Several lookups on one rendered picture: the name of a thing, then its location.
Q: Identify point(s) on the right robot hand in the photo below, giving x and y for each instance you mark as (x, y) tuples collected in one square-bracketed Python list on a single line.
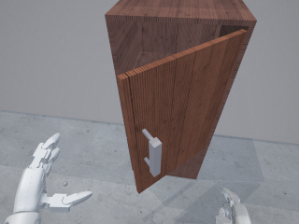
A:
[(238, 214)]

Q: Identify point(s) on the left robot hand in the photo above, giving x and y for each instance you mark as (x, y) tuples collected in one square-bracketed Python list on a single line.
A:
[(30, 196)]

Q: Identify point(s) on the handle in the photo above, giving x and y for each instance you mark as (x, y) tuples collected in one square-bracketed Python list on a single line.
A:
[(155, 154)]

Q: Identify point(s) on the left robot forearm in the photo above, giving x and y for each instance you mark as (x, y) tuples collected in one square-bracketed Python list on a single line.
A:
[(24, 217)]

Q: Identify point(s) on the cupboard door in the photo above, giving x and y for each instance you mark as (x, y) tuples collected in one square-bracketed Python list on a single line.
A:
[(176, 99)]

